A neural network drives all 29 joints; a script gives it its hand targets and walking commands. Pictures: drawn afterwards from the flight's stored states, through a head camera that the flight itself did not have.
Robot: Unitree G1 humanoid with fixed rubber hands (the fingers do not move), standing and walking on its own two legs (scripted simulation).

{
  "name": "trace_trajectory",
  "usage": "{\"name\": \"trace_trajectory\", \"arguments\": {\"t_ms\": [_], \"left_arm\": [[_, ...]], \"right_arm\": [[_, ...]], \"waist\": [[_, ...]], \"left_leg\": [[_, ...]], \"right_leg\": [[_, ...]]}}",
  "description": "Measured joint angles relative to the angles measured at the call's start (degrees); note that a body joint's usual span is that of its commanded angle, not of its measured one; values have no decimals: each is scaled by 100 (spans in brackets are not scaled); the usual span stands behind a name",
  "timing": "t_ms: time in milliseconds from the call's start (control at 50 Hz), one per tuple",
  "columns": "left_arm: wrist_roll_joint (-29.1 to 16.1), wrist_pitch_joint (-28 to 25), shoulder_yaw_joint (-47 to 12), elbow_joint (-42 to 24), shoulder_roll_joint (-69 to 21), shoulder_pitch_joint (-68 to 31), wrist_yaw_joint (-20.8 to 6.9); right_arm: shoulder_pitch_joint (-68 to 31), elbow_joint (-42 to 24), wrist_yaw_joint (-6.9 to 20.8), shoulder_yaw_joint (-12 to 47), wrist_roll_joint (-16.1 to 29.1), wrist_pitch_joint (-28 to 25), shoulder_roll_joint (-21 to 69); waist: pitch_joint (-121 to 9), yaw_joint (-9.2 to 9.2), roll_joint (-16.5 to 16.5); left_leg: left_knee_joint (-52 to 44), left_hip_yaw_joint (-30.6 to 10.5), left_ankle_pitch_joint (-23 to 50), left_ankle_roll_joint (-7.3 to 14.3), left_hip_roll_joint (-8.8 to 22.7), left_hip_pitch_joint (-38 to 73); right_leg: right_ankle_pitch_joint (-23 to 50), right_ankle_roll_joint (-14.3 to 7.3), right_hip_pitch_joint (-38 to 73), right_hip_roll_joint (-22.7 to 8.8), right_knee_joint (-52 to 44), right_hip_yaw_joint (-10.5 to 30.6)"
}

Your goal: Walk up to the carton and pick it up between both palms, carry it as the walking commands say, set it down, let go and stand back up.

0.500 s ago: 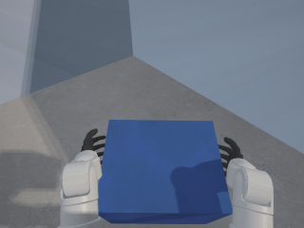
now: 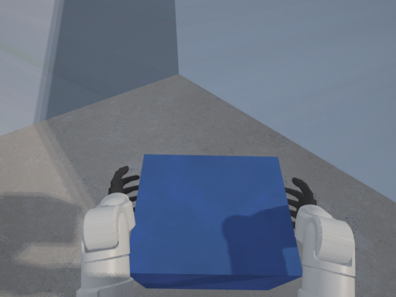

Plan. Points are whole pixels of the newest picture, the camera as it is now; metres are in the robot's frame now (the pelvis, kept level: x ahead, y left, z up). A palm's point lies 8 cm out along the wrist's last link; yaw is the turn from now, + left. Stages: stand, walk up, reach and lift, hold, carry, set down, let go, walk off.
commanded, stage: carry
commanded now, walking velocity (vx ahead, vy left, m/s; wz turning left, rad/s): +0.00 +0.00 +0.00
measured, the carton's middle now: (209, 225) +0.28 +0.00 +0.01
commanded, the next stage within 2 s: hold in 1.32 s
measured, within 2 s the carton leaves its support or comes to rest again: neither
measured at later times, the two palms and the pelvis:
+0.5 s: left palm (116, 192) +0.30 +0.19 +0.09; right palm (293, 206) +0.29 -0.16 +0.08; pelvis +0.02 +0.02 +0.00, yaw +0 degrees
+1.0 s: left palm (114, 190) +0.31 +0.20 +0.08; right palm (285, 203) +0.30 -0.15 +0.07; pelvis +0.03 +0.03 +0.00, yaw +0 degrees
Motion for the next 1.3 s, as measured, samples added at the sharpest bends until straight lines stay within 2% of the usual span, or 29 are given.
{"name": "trace_trajectory", "arguments": {"t_ms": [440, 780, 900, 940, 1060, 1120, 1240, 1300], "left_arm": [[94, -253, -34, 162, 1, 7, -135], [141, -488, -47, 211, 9, 61, -225], [316, -639, -21, 536, 3, 23, -332], [234, -620, -41, 463, 6, 42, -265], [297, -754, -52, 519, 8, 51, -316], [389, -857, -5, 744, -3, -7, -371], [262, -823, -73, 493, 13, 79, -343], [292, -827, -72, 502, 13, 79, -347]], "right_arm": [[115, -8, -2, -73, -64, -229, 103], [179, 6, 12, -59, -100, -456, 148], [131, 339, 104, -111, -224, -607, 158], [162, 256, 63, -79, -161, -585, 129], [172, 331, 109, -93, -209, -743, 150], [146, 537, 138, -126, -262, -851, 150], [235, 205, 76, -62, -167, -752, 141], [209, 260, 111, -68, -203, -773, 143]], "waist": [[-5, -13, 12], [32, -27, 26], [-3, -16, 25], [28, -3, 15], [40, 6, 35], [-1, 11, 44], [23, 3, 70], [13, -5, 70]], "left_leg": [[-69, 55, -153, 113, -125, 95], [129, 36, -381, 136, -104, 148], [100, 51, -381, 169, -136, 188], [86, 59, -373, 176, -149, 194], [55, 92, -364, 194, -175, 208], [44, 95, -367, 195, -181, 220], [74, 84, -399, 180, -153, 209], [87, 92, -415, 175, -148, 215]], "right_leg": [[-145, 161, 62, -113, -13, 82], [-306, 221, 174, -109, 70, 75], [-302, 256, 207, -139, 50, 90], [-300, 264, 204, -152, 54, 99], [-305, 284, 186, -178, 70, 135], [-318, 287, 190, -183, 77, 140], [-330, 278, 201, -156, 63, 130], [-343, 278, 200, -154, 81, 139]]}}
